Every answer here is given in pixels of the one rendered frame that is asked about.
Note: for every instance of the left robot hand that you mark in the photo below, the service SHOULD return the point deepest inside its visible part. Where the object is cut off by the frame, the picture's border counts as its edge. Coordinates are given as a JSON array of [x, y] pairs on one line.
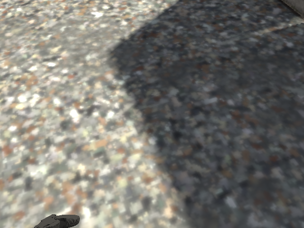
[[62, 221]]

